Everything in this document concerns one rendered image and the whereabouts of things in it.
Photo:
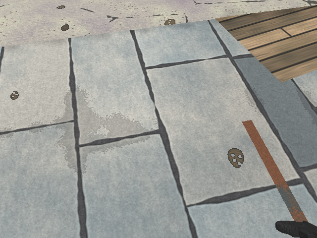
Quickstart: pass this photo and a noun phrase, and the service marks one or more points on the robot right hand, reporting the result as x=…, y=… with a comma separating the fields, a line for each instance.
x=297, y=229

